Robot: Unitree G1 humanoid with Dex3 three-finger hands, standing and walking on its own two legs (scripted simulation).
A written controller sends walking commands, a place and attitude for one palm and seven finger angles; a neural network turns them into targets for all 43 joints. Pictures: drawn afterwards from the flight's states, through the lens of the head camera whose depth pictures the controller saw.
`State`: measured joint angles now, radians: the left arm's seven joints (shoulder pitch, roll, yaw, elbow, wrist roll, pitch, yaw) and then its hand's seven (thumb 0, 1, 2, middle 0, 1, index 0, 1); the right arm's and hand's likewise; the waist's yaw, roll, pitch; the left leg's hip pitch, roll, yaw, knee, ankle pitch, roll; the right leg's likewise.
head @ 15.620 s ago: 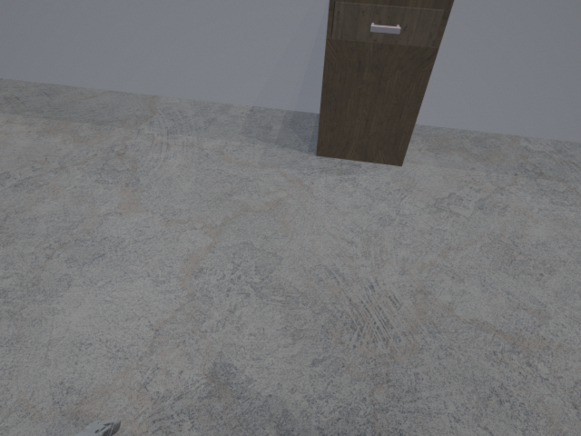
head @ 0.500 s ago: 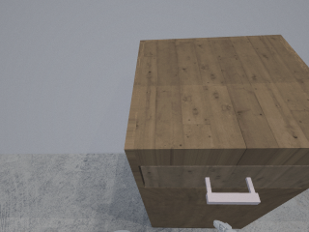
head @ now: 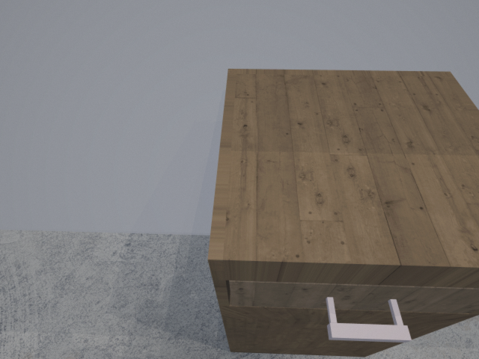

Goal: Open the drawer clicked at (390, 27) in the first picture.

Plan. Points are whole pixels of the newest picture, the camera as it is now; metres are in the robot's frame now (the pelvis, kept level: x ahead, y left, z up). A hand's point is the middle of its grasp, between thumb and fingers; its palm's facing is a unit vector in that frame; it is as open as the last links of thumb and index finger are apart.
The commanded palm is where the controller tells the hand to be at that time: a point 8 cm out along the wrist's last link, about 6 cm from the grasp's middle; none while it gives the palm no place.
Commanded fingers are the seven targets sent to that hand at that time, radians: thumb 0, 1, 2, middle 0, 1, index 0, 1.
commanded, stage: come to a stop and stand still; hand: left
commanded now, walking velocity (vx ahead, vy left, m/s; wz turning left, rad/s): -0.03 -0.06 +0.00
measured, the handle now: (364, 318) +0.20 -0.19 -0.05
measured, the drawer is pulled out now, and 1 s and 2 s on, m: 0.00 0.00 0.00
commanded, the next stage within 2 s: look again from close up in 0.88 s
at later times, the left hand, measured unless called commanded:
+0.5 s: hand out of the picture +0.01 +0.26 -0.15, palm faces +0.01 -0.94 -0.34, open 16.5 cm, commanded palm none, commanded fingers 0.00 -0.50 0.30 -0.15 -0.30 -0.15 -0.30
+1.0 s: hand out of the picture -0.04 +0.26 -0.17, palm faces -0.04 -0.94 -0.33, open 16.4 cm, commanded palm none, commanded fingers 0.00 -0.50 0.30 -0.15 -0.30 -0.15 -0.30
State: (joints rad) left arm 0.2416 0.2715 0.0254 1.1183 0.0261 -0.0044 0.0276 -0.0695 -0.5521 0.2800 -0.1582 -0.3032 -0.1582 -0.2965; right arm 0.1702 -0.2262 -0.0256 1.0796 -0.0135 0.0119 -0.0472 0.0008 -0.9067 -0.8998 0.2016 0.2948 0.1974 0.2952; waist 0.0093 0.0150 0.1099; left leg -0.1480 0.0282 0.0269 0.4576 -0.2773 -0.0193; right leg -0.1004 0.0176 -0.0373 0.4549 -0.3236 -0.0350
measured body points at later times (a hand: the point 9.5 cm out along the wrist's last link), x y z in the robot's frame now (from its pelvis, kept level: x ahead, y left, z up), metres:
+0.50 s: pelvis -0.05 +0.02 +0.01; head -0.04 +0.01 +0.46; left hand +0.01 +0.31 -0.13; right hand -0.01 -0.24 -0.15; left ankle -0.02 +0.13 -0.74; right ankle -0.05 -0.09 -0.74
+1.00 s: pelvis -0.05 +0.03 +0.00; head -0.06 +0.02 +0.45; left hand -0.04 +0.31 -0.14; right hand +0.00 -0.23 -0.15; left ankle -0.02 +0.13 -0.74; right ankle -0.05 -0.09 -0.74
